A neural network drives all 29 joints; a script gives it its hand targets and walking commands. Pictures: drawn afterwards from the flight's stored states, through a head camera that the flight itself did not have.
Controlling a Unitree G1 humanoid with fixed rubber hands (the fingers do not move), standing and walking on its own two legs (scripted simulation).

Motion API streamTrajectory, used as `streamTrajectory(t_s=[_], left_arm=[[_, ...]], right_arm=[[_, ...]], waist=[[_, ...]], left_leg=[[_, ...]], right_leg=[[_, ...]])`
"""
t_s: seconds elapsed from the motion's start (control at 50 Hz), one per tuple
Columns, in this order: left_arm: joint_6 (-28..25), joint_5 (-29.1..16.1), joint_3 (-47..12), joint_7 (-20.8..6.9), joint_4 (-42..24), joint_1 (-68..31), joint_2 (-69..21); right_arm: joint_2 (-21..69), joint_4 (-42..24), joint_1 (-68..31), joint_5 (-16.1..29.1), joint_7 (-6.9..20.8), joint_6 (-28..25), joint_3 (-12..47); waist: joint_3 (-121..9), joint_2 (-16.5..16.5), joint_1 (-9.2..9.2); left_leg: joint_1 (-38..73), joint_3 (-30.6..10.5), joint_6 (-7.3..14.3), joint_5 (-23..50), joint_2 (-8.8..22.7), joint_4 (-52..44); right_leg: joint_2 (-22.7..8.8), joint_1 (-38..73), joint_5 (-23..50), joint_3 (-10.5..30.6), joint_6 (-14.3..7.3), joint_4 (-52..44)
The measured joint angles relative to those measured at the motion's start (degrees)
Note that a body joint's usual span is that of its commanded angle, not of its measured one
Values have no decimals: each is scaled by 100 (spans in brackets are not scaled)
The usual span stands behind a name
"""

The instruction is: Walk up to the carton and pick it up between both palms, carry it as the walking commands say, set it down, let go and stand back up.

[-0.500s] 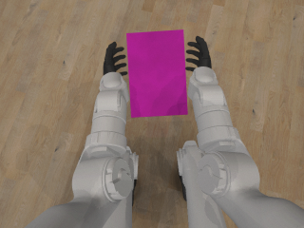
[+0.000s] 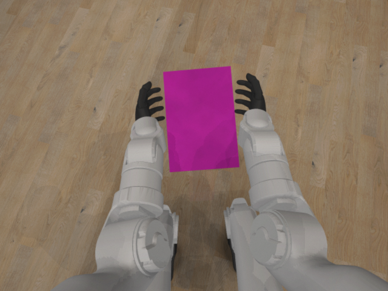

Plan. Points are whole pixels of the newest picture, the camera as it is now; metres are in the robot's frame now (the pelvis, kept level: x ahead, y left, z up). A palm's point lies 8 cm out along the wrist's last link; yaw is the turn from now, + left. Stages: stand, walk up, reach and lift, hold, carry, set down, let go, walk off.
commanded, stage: reach and lift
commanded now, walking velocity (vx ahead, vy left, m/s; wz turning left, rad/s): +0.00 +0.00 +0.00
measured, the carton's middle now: (200, 124) +0.47 -0.01 -0.13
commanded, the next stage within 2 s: none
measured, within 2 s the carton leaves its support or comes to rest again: neither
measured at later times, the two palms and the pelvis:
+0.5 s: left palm (136, 114) +0.43 +0.10 +0.04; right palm (265, 106) +0.43 -0.12 +0.04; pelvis +0.02 +0.00 +0.07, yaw -1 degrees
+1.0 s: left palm (120, 108) +0.41 +0.11 +0.11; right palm (280, 97) +0.41 -0.12 +0.11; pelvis +0.03 +0.00 +0.14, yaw -1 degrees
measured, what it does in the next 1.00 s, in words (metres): rises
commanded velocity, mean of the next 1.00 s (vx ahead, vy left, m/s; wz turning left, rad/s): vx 0.00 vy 0.00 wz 0.00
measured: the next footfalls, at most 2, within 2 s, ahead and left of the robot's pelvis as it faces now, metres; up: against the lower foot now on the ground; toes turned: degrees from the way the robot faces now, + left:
none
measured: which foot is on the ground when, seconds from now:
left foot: down 0.00-1.00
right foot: down 0.00-1.00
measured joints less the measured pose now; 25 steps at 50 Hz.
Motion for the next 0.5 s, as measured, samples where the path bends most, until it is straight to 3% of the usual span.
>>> streamTrajectory(t_s=[0.5], left_arm=[[-215, -68, -221, -193, -275, 987, -173]], right_arm=[[268, -354, 1035, 44, 221, -240, 160]], waist=[[53, -11, 44]], left_leg=[[1758, -77, 26, 285, 94, -1471]], right_leg=[[-38, 1769, 256, -74, -100, -1457]])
